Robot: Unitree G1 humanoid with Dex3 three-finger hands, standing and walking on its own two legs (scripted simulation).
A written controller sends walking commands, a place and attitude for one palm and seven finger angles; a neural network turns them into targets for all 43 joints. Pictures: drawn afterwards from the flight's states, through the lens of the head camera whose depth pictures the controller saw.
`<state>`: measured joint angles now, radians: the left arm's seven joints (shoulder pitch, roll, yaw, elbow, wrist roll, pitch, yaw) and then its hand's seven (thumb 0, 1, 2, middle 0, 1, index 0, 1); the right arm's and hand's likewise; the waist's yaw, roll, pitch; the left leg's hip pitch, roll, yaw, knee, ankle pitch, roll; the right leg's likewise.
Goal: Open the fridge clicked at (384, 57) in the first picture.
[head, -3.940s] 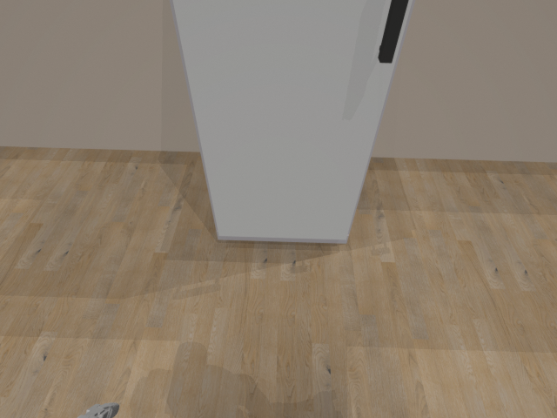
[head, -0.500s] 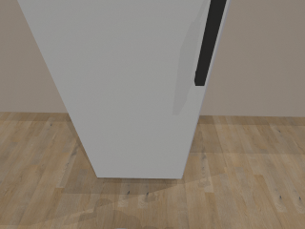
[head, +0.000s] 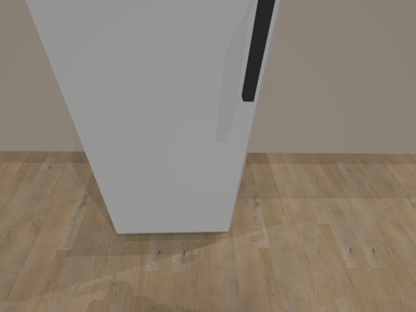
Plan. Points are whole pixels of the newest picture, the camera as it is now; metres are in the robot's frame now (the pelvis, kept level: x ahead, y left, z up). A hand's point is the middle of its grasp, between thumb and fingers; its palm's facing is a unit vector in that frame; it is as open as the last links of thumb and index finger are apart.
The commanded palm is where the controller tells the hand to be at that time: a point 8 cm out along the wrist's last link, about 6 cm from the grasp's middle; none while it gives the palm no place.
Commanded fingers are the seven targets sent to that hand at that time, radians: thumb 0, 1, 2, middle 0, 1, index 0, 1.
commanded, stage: come to a stop and stand still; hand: right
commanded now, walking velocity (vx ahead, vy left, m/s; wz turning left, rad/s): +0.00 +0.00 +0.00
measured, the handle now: (256, 39) +0.63 -0.07 +0.27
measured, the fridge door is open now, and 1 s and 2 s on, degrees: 0 0 0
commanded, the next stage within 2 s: look again from close up in 0.76 s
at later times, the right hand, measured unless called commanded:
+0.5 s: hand out of the picture -0.04 -0.18 -0.16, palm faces +0.07 +0.98 -0.19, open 7.4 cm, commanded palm none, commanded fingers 0.00 -0.90 -0.90 0.20 0.30 0.20 0.30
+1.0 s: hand out of the picture -0.08 -0.16 -0.16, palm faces +0.04 +0.99 -0.16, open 7.4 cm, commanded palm none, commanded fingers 0.00 -0.90 -0.90 0.20 0.30 0.20 0.30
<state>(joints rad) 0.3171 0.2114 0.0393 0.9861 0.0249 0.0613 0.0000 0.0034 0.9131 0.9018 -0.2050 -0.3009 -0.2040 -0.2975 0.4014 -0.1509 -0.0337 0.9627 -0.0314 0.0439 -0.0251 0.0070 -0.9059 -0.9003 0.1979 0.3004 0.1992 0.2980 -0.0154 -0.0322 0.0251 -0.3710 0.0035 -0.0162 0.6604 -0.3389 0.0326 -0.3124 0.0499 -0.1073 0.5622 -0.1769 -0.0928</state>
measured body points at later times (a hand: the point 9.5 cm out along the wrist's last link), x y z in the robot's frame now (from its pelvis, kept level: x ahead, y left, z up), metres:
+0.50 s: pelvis -0.09 +0.00 +0.01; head -0.10 +0.00 +0.46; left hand -0.10 +0.21 -0.15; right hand -0.04 -0.23 -0.14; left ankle -0.02 +0.11 -0.72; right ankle -0.08 -0.08 -0.72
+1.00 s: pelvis -0.07 +0.00 +0.02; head -0.06 +0.00 +0.47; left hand -0.07 +0.22 -0.14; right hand -0.08 -0.21 -0.14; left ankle -0.04 +0.11 -0.72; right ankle -0.08 -0.08 -0.72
